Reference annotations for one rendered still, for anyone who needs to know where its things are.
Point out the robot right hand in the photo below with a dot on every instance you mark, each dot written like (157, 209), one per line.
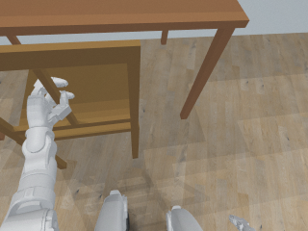
(240, 223)

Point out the robot left hand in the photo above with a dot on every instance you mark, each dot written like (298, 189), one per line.
(39, 106)

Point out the robot right thigh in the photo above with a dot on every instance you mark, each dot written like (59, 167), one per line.
(180, 219)

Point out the robot left upper arm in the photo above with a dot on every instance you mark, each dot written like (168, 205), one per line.
(39, 220)

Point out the robot thigh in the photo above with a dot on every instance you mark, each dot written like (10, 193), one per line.
(180, 219)
(113, 213)

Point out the robot left thigh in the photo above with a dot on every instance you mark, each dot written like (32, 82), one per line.
(113, 213)

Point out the robot left forearm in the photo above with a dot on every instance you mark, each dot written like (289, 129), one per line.
(37, 182)

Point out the chair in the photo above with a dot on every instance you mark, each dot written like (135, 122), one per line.
(104, 77)

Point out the table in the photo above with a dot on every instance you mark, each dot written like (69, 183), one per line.
(64, 17)

